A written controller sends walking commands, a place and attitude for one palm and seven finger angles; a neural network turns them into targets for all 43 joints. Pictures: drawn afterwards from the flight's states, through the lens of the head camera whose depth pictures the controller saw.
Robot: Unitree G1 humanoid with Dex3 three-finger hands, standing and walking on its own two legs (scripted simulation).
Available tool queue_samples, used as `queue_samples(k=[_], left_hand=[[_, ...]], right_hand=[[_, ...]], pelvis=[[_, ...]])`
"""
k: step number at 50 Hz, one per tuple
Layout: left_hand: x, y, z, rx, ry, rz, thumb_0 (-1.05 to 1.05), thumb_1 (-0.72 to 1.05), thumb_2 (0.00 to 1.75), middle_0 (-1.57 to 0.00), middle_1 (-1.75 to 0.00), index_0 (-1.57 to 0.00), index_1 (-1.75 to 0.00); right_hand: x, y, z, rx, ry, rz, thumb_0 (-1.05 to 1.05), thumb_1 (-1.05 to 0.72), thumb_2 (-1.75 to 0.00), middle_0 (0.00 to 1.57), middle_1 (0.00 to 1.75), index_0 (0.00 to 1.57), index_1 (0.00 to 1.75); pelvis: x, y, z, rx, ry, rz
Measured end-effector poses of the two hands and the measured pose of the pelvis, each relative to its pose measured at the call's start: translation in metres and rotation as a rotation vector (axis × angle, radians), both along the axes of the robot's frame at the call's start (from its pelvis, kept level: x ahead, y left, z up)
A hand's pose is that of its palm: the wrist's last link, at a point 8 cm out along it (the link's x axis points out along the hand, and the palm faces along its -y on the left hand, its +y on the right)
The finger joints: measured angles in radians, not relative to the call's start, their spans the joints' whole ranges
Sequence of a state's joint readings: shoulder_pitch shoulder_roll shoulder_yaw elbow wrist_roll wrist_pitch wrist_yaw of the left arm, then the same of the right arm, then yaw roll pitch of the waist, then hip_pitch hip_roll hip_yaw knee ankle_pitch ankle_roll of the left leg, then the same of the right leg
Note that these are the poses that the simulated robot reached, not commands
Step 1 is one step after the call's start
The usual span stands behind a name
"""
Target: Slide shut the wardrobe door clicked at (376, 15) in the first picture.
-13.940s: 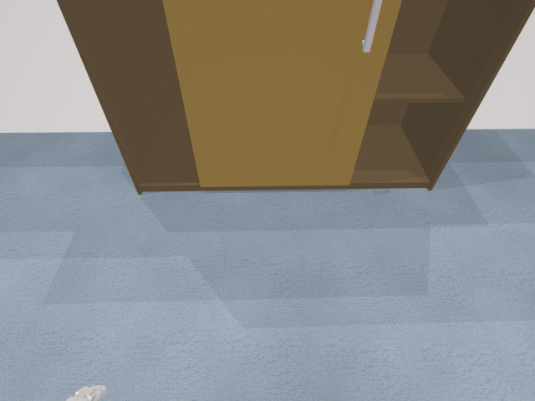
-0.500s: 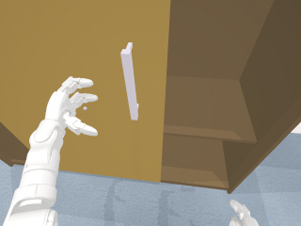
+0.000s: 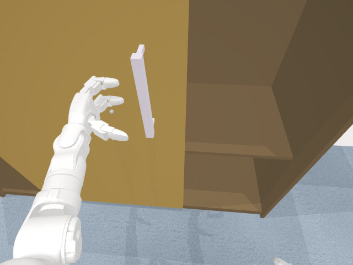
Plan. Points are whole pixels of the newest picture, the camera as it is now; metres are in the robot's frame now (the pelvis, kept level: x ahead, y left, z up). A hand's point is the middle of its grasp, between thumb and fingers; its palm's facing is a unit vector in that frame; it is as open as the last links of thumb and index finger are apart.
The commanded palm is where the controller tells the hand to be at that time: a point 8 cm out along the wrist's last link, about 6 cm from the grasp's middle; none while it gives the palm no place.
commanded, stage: move the hooked fingers beside the handle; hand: left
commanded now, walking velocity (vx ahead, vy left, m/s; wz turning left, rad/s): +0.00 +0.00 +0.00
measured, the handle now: (146, 97) +0.48 +0.08 +0.12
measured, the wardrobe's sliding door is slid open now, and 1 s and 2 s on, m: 0.44 0.44 0.44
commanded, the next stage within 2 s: none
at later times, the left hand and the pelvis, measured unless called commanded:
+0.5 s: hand (115, 106) +0.44 +0.15 +0.13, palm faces -0.08 -1.00 -0.01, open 13.7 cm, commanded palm +0.42 +0.20 +0.12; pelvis -0.01 +0.01 -0.01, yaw +0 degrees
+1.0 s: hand (115, 106) +0.44 +0.15 +0.12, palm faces -0.08 -1.00 -0.02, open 13.6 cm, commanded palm +0.43 +0.19 +0.10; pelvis -0.03 +0.01 -0.02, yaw +1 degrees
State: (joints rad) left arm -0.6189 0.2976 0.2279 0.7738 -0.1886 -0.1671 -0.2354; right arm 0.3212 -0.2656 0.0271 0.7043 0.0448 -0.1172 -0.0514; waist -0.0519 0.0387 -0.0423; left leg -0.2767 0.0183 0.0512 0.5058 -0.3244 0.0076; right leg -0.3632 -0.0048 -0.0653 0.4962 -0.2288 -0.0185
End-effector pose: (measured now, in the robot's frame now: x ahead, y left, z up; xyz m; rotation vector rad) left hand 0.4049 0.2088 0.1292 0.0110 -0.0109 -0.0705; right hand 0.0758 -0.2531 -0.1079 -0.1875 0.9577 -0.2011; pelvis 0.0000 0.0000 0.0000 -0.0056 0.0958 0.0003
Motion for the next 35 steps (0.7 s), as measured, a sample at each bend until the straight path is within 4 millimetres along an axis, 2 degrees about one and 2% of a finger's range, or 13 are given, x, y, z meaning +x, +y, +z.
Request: queue_samples(k=[8,17,35], left_hand=[[0.016,-0.01,-0.002,0.001,0.0,-0.001,-0.01,-0.5,0.3,-0.31,-1.2,-0.3,-1.2],[0.019,-0.006,-0.004,-0.007,-0.013,-0.003,-0.01,-0.5,0.3,-0.35,-1.24,-0.34,-1.22],[0.021,-0.004,-0.005,0.001,-0.026,-0.008,-0.01,-0.5,0.3,-0.39,-1.24,-0.36,-1.23]], right_hand=[[-0.018,0.0,-0.004,0.001,0.052,-0.022,0.01,-0.9,-0.9,0.2,0.3,0.2,0.3],[-0.036,0.002,-0.007,0.003,0.104,-0.035,0.01,-0.9,-0.9,0.2,0.3,0.2,0.3],[-0.053,0.005,-0.013,-0.005,0.146,-0.008,0.01,-0.9,-0.9,0.2,0.3,0.2,0.3]], pelvis=[[-0.003,0.002,-0.001,0.0,0.02,-0.007],[-0.006,0.004,-0.003,-0.001,0.036,-0.008],[-0.02,0.009,-0.01,-0.001,0.075,0.01]])
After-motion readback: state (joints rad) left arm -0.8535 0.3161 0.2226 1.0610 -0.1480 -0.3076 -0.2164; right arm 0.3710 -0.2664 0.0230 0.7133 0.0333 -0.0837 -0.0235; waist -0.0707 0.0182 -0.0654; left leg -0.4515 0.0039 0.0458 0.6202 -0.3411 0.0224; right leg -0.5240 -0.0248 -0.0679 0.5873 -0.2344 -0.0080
